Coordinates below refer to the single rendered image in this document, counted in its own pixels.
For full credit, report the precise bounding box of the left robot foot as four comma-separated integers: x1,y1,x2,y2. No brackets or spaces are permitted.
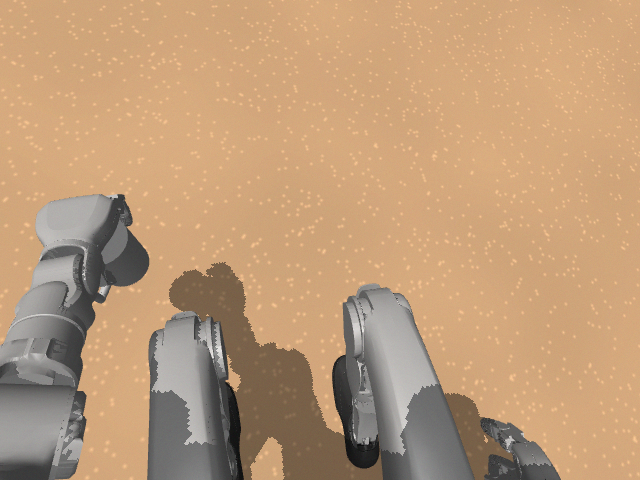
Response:
225,382,244,480

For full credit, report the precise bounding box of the left robot arm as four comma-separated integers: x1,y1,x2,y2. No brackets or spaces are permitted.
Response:
0,239,103,480

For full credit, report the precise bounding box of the right robot hand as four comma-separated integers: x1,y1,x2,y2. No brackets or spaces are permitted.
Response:
480,418,561,480

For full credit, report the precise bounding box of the right robot foot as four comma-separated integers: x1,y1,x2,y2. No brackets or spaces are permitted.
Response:
332,355,379,469

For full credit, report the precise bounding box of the mug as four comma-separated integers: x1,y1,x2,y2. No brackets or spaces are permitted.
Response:
94,219,149,303

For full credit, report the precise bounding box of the left robot hand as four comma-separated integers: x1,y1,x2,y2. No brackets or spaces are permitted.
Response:
35,194,133,287

